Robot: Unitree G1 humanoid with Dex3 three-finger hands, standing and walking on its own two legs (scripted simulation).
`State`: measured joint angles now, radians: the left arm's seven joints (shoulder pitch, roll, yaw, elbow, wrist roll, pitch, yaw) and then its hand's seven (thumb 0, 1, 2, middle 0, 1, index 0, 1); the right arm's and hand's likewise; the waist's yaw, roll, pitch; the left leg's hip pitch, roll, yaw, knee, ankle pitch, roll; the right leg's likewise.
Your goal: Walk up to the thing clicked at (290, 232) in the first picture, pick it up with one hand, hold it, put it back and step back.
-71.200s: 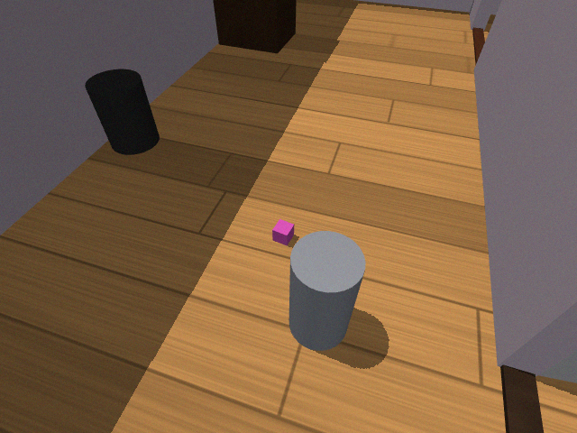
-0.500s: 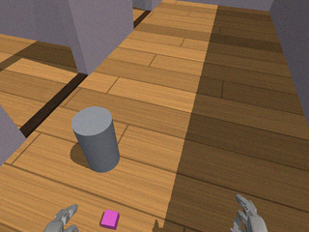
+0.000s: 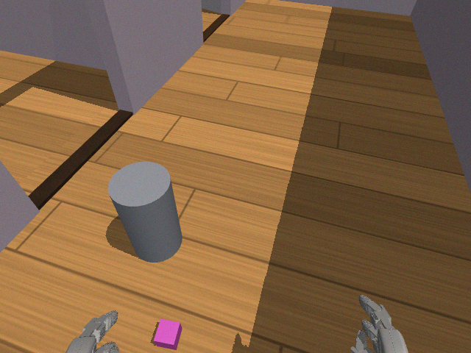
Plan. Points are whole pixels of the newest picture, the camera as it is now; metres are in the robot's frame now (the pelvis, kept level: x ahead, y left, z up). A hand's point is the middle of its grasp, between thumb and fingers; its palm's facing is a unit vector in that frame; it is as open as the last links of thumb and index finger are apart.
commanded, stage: home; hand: left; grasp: from above
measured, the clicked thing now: (168, 334) +0.37 +0.22 -0.68
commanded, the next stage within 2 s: stand in 0.08 s
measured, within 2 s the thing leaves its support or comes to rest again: neither
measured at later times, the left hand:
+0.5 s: hand out of the picture +0.09 +0.24 -0.11, palm faces +0.01 -0.94 -0.33, open 7.4 cm
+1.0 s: hand out of the picture +0.03 +0.24 -0.10, palm faces +0.01 -0.94 -0.33, open 7.4 cm
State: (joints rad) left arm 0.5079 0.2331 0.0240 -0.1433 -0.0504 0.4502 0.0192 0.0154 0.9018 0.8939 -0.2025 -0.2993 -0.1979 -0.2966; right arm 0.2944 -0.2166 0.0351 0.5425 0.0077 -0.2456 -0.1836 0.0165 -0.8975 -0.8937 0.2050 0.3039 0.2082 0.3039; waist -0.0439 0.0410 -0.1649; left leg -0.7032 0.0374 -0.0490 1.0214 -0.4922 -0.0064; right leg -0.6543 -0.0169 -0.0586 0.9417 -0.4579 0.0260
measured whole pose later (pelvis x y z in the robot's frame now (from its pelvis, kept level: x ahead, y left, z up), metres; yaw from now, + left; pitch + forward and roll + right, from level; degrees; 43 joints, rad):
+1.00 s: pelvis -0.01 +0.00 +0.07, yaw +0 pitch -5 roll +0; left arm 0.18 0.30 0.02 1.11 0.04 0.00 0.02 0.01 0.90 0.89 -0.20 -0.30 -0.20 -0.30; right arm 0.16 -0.29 -0.03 1.11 -0.03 0.01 -0.01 0.01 -0.90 -0.89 0.20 0.30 0.21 0.30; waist 0.01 0.01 0.06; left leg -0.11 -0.01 0.00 0.38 -0.18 0.00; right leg -0.10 -0.05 -0.03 0.38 -0.18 0.04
